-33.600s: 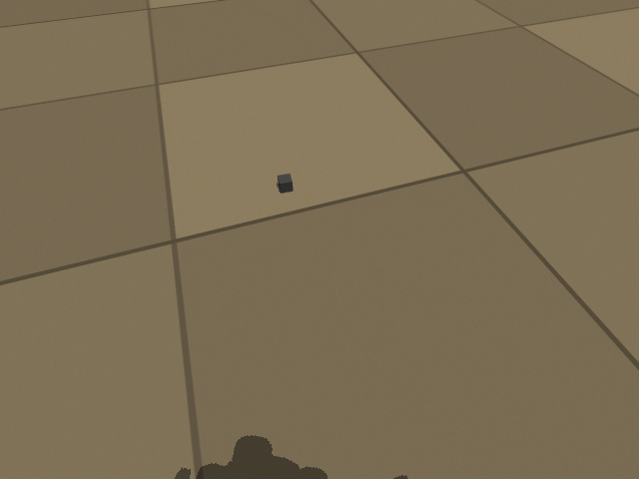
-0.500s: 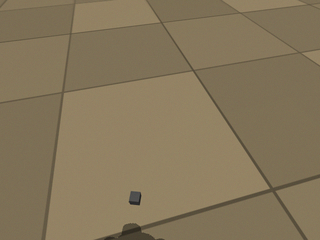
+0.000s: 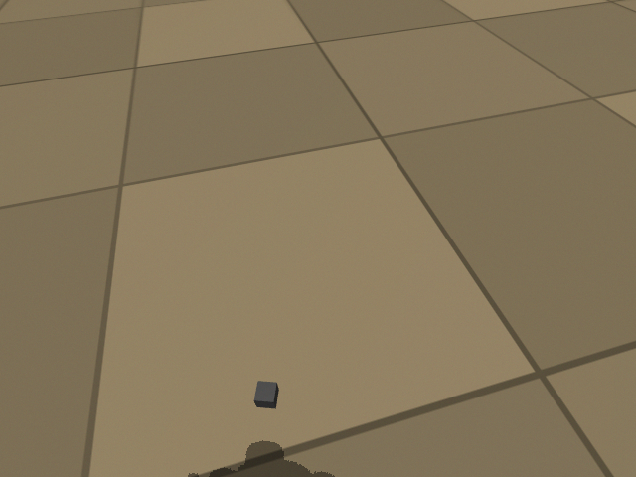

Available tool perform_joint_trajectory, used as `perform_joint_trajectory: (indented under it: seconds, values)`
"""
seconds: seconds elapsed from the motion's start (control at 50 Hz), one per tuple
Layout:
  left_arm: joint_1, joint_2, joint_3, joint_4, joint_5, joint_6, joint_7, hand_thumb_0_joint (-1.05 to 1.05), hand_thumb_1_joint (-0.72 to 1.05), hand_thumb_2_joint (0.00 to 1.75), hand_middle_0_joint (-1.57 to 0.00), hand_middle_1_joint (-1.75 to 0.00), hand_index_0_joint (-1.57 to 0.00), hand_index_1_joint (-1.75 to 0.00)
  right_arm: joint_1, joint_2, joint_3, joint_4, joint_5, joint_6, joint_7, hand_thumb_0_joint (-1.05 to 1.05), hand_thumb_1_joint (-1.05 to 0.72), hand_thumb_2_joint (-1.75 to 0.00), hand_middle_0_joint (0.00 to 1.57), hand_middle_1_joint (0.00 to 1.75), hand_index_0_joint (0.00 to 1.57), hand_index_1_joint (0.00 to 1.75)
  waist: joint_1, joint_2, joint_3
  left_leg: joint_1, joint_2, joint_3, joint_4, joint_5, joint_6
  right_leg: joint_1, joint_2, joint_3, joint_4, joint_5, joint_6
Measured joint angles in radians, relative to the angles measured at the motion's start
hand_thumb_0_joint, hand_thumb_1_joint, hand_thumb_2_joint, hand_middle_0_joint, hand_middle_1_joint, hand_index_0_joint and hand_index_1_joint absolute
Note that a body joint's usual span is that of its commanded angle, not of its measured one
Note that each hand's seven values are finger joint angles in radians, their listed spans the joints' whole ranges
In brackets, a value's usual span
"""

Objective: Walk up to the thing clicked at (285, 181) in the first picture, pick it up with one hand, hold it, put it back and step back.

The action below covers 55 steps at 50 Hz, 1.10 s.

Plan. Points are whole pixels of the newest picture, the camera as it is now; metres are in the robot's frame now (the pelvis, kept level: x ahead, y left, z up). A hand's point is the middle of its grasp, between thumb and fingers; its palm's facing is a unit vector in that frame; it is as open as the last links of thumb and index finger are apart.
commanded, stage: stand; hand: left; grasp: from above
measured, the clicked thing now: (266, 394) +0.47 +0.22 -0.75
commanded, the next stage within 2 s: step back in 0.88 s
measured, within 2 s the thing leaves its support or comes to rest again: neither
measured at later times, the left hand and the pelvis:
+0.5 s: hand out of the picture +0.08 +0.24 -0.16, palm faces +0.00 -0.94 -0.34, open 7.3 cm; pelvis +0.01 -0.01 +0.00, yaw +0 degrees
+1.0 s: hand out of the picture +0.09 +0.25 -0.16, palm faces +0.00 -0.93 -0.36, open 7.3 cm; pelvis -0.01 -0.01 -0.01, yaw -1 degrees
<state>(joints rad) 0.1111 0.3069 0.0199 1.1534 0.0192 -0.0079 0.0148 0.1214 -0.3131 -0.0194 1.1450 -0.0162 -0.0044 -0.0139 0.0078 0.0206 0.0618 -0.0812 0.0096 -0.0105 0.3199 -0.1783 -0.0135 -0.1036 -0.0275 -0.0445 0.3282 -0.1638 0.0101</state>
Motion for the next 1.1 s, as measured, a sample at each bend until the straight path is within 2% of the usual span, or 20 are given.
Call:
perform_joint_trajectory:
  seconds: [0.88,0.98,1.0,1.06,1.1]
  values:
    - [-0.014,0.019,-0.007,-0.009,-0.008,-0.007,-0.009,0.00,0.91,0.90,-0.21,-0.30,-0.21,-0.30,-0.010,-0.020,0.009,-0.004,0.004,-0.001,0.007,0.01,-0.90,-0.90,0.20,0.30,0.21,0.30,-0.007,-0.003,-0.003,0.009,0.022,0.002,-0.018,-0.009,-0.019,0.000,0.022,0.001,-0.006,-0.013,-0.018]
    - [-0.031,0.030,0.025,-0.067,-0.024,0.002,-0.008,0.00,0.91,0.90,-0.21,-0.30,-0.21,-0.30,-0.045,-0.042,-0.005,-0.055,0.022,0.023,0.012,0.01,-0.90,-0.90,0.20,0.30,0.21,0.30,-0.013,0.005,0.057,-0.103,0.027,-0.002,0.151,-0.046,0.002,-0.063,0.027,0.000,0.064,-0.025,-0.024]
    - [-0.037,0.034,0.029,-0.081,-0.022,0.005,-0.006,0.00,0.91,0.90,-0.21,-0.30,-0.21,-0.30,-0.053,-0.049,-0.010,-0.069,0.023,0.028,0.012,0.01,-0.90,-0.90,0.20,0.30,0.21,0.30,-0.012,0.003,0.074,-0.137,0.018,-0.008,0.217,-0.077,0.010,-0.077,0.023,0.003,0.078,-0.025,-0.025]
    - [-0.046,0.047,0.038,-0.128,-0.006,0.016,-0.001,0.00,0.91,0.90,-0.21,-0.30,-0.21,-0.30,-0.064,-0.069,-0.025,-0.111,0.021,0.047,0.015,0.01,-0.90,-0.90,0.20,0.30,0.21,0.30,-0.004,-0.017,0.108,-0.230,-0.034,-0.024,0.450,-0.252,0.036,-0.125,0.000,0.026,0.122,-0.026,-0.021]
    - [-0.053,0.057,0.040,-0.153,0.004,0.026,0.002,0.00,0.91,0.90,-0.21,-0.30,-0.21,-0.30,-0.054,-0.080,-0.033,-0.138,0.025,0.051,0.020,0.01,-0.90,-0.90,0.20,0.30,0.21,0.30,-0.009,-0.026,0.114,-0.258,-0.051,-0.028,0.528,-0.291,0.046,-0.158,-0.015,0.032,0.150,-0.028,-0.012]
